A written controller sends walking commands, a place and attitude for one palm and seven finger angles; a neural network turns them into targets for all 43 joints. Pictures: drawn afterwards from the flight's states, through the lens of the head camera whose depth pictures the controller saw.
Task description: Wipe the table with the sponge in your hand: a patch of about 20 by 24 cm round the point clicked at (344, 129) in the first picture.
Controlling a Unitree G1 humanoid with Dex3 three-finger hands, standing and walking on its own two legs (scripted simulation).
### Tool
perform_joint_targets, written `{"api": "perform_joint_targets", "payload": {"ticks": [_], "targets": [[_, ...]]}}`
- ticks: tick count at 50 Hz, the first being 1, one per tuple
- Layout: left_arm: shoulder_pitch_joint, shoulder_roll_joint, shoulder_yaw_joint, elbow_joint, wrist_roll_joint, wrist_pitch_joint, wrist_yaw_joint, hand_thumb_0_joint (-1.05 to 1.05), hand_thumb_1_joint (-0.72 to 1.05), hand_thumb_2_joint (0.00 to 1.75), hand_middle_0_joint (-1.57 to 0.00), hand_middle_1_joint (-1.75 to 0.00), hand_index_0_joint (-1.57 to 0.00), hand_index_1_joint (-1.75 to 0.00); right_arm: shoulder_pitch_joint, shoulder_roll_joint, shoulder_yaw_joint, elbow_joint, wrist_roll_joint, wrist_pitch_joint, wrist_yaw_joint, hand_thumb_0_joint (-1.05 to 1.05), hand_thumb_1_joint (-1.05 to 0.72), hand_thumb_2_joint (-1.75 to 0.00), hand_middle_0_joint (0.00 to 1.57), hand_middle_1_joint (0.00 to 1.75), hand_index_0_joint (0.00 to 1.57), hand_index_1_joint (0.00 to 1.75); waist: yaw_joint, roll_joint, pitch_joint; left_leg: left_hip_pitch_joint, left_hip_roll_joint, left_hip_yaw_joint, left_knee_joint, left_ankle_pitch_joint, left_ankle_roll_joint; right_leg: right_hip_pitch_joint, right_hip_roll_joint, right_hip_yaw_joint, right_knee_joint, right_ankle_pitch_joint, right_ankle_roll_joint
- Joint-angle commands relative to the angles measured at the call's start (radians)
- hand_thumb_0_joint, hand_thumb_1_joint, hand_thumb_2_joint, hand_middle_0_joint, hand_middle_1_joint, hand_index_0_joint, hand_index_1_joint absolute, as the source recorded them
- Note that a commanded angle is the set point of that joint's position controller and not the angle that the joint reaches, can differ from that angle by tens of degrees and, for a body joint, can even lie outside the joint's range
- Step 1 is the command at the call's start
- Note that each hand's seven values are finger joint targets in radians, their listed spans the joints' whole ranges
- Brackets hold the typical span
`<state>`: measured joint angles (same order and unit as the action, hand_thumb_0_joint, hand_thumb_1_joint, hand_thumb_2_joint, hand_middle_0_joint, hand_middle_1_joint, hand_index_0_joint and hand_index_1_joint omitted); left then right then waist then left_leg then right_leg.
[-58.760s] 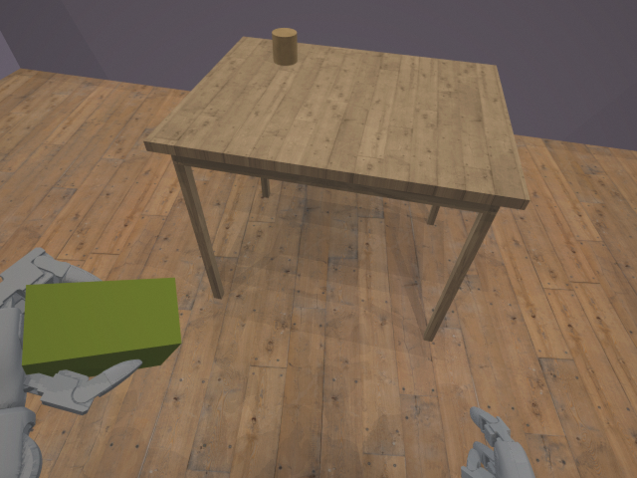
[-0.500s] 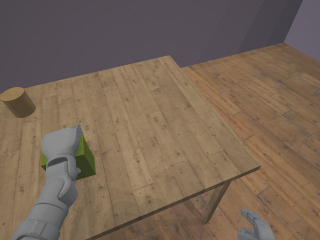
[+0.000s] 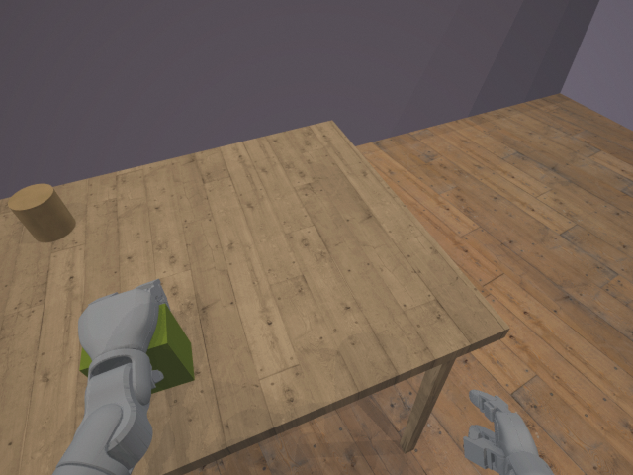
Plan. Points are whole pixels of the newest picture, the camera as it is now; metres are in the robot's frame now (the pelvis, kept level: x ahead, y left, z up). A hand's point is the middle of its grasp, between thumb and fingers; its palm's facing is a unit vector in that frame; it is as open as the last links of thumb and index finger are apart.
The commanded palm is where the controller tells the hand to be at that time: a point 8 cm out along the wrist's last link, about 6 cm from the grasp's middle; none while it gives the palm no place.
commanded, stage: wipe back along the first lane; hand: left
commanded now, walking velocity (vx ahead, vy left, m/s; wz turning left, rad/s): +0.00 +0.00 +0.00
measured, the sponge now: (147, 360) +0.26 +0.28 -0.02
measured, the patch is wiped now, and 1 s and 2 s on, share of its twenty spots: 1.00 1.00 1.00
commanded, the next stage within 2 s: lift the sponge slowly off the table in 0.78 s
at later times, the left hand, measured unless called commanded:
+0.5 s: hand (144, 370) +0.22 +0.25 +0.03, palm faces +0.03 -0.11 -0.99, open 10.0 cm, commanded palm +0.17 +0.24 +0.06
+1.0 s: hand (145, 374) +0.22 +0.25 +0.03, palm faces +0.03 -0.12 -0.99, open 9.9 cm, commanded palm +0.17 +0.24 +0.06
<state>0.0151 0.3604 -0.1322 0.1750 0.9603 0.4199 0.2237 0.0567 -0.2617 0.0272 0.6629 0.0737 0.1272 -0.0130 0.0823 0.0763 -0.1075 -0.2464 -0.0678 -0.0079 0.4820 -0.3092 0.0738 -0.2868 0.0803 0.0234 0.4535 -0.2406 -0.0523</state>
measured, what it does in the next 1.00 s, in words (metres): stands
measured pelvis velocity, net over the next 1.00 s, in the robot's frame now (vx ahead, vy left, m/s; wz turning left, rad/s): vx -0.01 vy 0.00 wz -0.01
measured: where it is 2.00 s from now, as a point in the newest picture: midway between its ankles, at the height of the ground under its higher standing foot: outside the picture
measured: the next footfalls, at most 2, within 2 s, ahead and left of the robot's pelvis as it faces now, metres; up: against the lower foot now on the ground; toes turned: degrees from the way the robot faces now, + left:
none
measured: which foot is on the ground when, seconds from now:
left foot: down 0.00-1.00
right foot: down 0.00-1.00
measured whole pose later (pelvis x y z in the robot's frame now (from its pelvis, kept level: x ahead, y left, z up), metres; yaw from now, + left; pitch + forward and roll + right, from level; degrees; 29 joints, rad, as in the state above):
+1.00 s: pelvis -0.01 +0.00 +0.00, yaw -1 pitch +2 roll -1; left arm 0.17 0.33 -0.19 0.01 0.96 0.47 0.23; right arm 0.04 -0.25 0.03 0.66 0.07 0.14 0.01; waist 0.09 0.08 -0.09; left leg -0.21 -0.07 0.00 0.49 -0.31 0.07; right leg -0.26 0.08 0.03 0.47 -0.24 -0.06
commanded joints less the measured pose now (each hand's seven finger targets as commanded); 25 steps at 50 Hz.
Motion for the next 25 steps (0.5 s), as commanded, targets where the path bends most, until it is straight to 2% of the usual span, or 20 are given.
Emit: {"api": "perform_joint_targets", "payload": {"ticks": [1,2,4,6,7,8,9,10,11,12,15,16,17,18,20,22,23,24,25], "targets": [[0.031,0.060,0.014,-0.081,-0.039,0.013,-0.035,0.00,0.10,1.30,-1.20,-1.60,-1.20,-1.60,-0.184,-0.105,-0.038,-0.166,0.003,-0.046,-0.002,0.00,-0.90,-0.90,0.20,0.30,0.20,0.30,0.014,-0.134,-0.116,-0.010,0.034,-0.071,-0.042,0.340,-0.039,0.169,-0.046,0.080,-0.018,0.368,-0.041],[0.039,0.066,0.018,-0.108,-0.040,0.015,-0.035,0.00,0.10,1.30,-1.20,-1.60,-1.20,-1.60,-0.193,-0.108,-0.040,-0.171,0.003,-0.046,0.001,0.00,-0.90,-0.90,0.20,0.30,0.20,0.30,0.017,-0.115,-0.107,-0.005,0.038,-0.078,-0.047,0.333,-0.040,0.159,-0.044,0.082,-0.019,0.343,-0.045],[0.057,0.021,-0.025,-0.115,-0.036,0.019,-0.037,0.00,0.10,1.30,-1.20,-1.60,-1.20,-1.60,-0.194,-0.099,-0.039,-0.175,0.003,-0.046,0.007,0.00,-0.90,-0.90,0.20,0.30,0.20,0.30,0.014,-0.110,-0.089,0.002,0.043,-0.083,-0.047,0.338,-0.043,0.136,-0.040,0.065,-0.019,0.314,-0.045],[0.072,0.028,-0.023,-0.129,-0.039,0.020,-0.033,0.00,0.10,1.30,-1.20,-1.60,-1.20,-1.60,-0.199,-0.099,-0.040,-0.176,0.003,-0.045,0.009,0.00,-0.90,-0.90,0.20,0.30,0.20,0.30,0.016,-0.126,-0.091,0.005,0.044,-0.083,-0.048,0.331,-0.040,0.140,-0.039,0.067,-0.022,0.309,-0.043],[0.069,0.050,0.001,-0.153,-0.040,0.024,-0.031,0.00,0.10,1.30,-1.20,-1.60,-1.20,-1.60,-0.201,-0.104,-0.041,-0.178,0.001,-0.045,0.008,0.00,-0.90,-0.90,0.20,0.30,0.20,0.30,0.020,-0.122,-0.106,0.008,0.044,-0.087,-0.051,0.320,-0.039,0.146,-0.036,0.077,-0.021,0.298,-0.044],[0.064,0.026,-0.023,-0.147,-0.038,0.028,-0.029,0.00,0.10,1.30,-1.20,-1.60,-1.20,-1.60,-0.202,-0.098,-0.038,-0.180,0.003,-0.042,0.007,0.00,-0.90,-0.90,0.20,0.30,0.20,0.30,0.015,-0.125,-0.091,-0.001,0.046,-0.087,-0.056,0.305,-0.040,0.138,-0.036,0.067,-0.022,0.268,-0.042],[0.067,0.014,-0.033,-0.147,-0.039,0.031,-0.029,0.00,0.10,1.30,-1.20,-1.60,-1.20,-1.60,-0.206,-0.097,-0.037,-0.181,0.003,-0.043,0.008,0.00,-0.90,-0.90,0.20,0.30,0.20,0.30,0.016,-0.146,-0.079,-0.002,0.043,-0.083,-0.056,0.302,-0.036,0.137,-0.037,0.068,-0.027,0.276,-0.042],[0.095,0.023,-0.023,-0.143,-0.039,0.033,-0.027,0.00,0.10,1.30,-1.20,-1.60,-1.20,-1.60,-0.207,-0.097,-0.037,-0.178,0.004,-0.043,0.010,0.00,-0.90,-0.90,0.20,0.30,0.20,0.30,0.020,-0.135,-0.072,-0.002,0.044,-0.084,-0.056,0.305,-0.039,0.138,-0.037,0.071,-0.027,0.278,-0.044],[0.106,0.012,-0.037,-0.154,-0.038,0.032,-0.028,0.00,0.10,1.30,-1.20,-1.60,-1.20,-1.60,-0.210,-0.095,-0.036,-0.178,0.004,-0.043,0.012,0.00,-0.90,-0.90,0.20,0.30,0.20,0.30,0.021,-0.140,-0.078,0.004,0.043,-0.084,-0.053,0.320,-0.039,0.144,-0.038,0.070,-0.023,0.297,-0.044],[0.109,0.028,-0.020,-0.178,-0.040,0.034,-0.027,0.00,0.10,1.30,-1.20,-1.60,-1.20,-1.60,-0.213,-0.099,-0.039,-0.181,0.002,-0.042,0.013,0.00,-0.90,-0.90,0.20,0.30,0.20,0.30,0.023,-0.139,-0.098,0.008,0.045,-0.088,-0.055,0.318,-0.037,0.153,-0.036,0.080,-0.021,0.297,-0.044],[0.162,-0.014,-0.069,-0.190,-0.037,0.037,-0.030,0.00,0.10,1.30,-1.20,-1.60,-1.20,-1.60,-0.222,-0.089,-0.035,-0.184,0.006,-0.044,0.024,0.00,-0.90,-0.90,0.20,0.30,0.20,0.30,0.022,-0.124,-0.064,0.012,0.050,-0.092,-0.055,0.335,-0.044,0.134,-0.035,0.064,-0.017,0.287,-0.045],[0.150,-0.018,-0.081,-0.211,-0.036,0.038,-0.032,0.00,0.10,1.30,-1.20,-1.60,-1.20,-1.60,-0.223,-0.090,-0.036,-0.188,0.006,-0.043,0.025,0.00,-0.90,-0.90,0.20,0.30,0.20,0.30,0.021,-0.123,-0.073,0.017,0.051,-0.094,-0.055,0.334,-0.040,0.135,-0.035,0.064,-0.017,0.286,-0.044],[0.141,0.012,-0.051,-0.223,-0.033,0.040,-0.029,0.00,0.10,1.30,-1.20,-1.60,-1.20,-1.60,-0.223,-0.094,-0.040,-0.185,0.003,-0.042,0.026,0.00,-0.90,-0.90,0.20,0.30,0.20,0.30,0.022,-0.119,-0.083,0.019,0.053,-0.099,-0.055,0.326,-0.040,0.133,-0.029,0.077,-0.014,0.274,-0.047],[0.175,-0.018,-0.074,-0.225,-0.039,0.043,-0.028,0.00,0.10,1.30,-1.20,-1.60,-1.20,-1.60,-0.225,-0.085,-0.037,-0.193,0.006,-0.042,0.028,0.00,-0.90,-0.90,0.20,0.30,0.20,0.30,0.026,-0.129,-0.076,0.015,0.051,-0.093,-0.053,0.328,-0.036,0.142,-0.033,0.063,-0.014,0.278,-0.044],[0.183,-0.022,-0.082,-0.224,-0.036,0.045,-0.028,0.00,0.10,1.30,-1.20,-1.60,-1.20,-1.60,-0.226,-0.086,-0.035,-0.189,0.007,-0.040,0.031,0.00,-0.90,-0.90,0.20,0.30,0.20,0.30,0.023,-0.136,-0.062,0.009,0.051,-0.095,-0.056,0.316,-0.039,0.134,-0.030,0.068,-0.015,0.265,-0.044],[0.162,0.019,-0.046,-0.241,-0.029,0.043,-0.022,0.00,0.10,1.30,-1.20,-1.60,-1.20,-1.60,-0.228,-0.093,-0.038,-0.184,0.004,-0.040,0.030,0.00,-0.90,-0.90,0.20,0.30,0.20,0.30,0.025,-0.128,-0.078,0.014,0.053,-0.101,-0.054,0.315,-0.040,0.133,-0.026,0.085,-0.010,0.270,-0.048],[0.167,-0.016,-0.078,-0.249,-0.033,0.046,-0.021,0.00,0.10,1.30,-1.20,-1.60,-1.20,-1.60,-0.228,-0.084,-0.036,-0.193,0.006,-0.039,0.030,0.00,-0.90,-0.90,0.20,0.30,0.20,0.30,0.023,-0.119,-0.079,0.011,0.049,-0.090,-0.053,0.311,-0.035,0.143,-0.031,0.073,-0.011,0.275,-0.044],[0.175,0.002,-0.059,-0.220,-0.028,0.046,-0.019,0.00,0.10,1.30,-1.20,-1.60,-1.20,-1.60,-0.223,-0.085,-0.033,-0.184,0.006,-0.041,0.031,0.00,-0.90,-0.90,0.20,0.30,0.20,0.30,0.023,-0.143,-0.055,0.003,0.050,-0.096,-0.052,0.318,-0.041,0.132,-0.028,0.077,-0.009,0.282,-0.047],[0.184,-0.013,-0.074,-0.220,-0.029,0.045,-0.020,0.00,0.10,1.30,-1.20,-1.60,-1.20,-1.60,-0.229,-0.085,-0.033,-0.183,0.006,-0.041,0.031,0.00,-0.90,-0.90,0.20,0.30,0.20,0.30,0.024,-0.134,-0.056,0.005,0.050,-0.094,-0.052,0.320,-0.042,0.132,-0.029,0.075,-0.010,0.283,-0.047]]}}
